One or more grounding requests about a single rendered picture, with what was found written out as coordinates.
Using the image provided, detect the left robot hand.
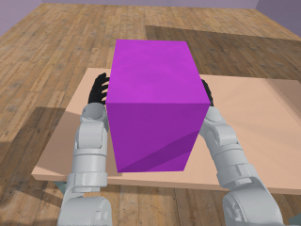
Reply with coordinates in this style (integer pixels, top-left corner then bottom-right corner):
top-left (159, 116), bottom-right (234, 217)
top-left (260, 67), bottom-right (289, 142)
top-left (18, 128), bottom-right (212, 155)
top-left (87, 73), bottom-right (110, 105)

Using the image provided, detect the carton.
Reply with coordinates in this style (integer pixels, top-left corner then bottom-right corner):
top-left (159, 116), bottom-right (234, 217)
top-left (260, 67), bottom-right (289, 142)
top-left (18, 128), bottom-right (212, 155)
top-left (105, 39), bottom-right (211, 173)

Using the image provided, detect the robot left upper arm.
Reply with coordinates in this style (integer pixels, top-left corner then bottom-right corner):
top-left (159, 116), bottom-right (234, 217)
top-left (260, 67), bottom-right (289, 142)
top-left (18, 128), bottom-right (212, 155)
top-left (57, 196), bottom-right (113, 226)

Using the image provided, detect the right robot forearm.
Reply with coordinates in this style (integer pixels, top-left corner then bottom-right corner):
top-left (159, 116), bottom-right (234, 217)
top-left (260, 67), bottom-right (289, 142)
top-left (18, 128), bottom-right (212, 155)
top-left (198, 106), bottom-right (283, 222)

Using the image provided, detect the right robot hand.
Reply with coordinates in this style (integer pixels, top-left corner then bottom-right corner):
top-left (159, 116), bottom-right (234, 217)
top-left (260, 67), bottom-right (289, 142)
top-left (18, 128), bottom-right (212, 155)
top-left (201, 79), bottom-right (214, 106)

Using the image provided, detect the left robot forearm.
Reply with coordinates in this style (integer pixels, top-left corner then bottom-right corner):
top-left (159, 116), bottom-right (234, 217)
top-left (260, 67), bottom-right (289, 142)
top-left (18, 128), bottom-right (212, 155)
top-left (56, 103), bottom-right (109, 226)

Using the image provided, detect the robot right upper arm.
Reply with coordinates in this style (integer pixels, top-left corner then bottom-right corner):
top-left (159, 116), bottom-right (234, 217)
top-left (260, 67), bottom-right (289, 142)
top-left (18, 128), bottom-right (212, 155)
top-left (222, 187), bottom-right (299, 226)

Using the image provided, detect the table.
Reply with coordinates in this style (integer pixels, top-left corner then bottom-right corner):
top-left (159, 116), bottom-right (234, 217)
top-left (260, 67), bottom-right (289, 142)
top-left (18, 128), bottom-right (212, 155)
top-left (31, 68), bottom-right (301, 226)

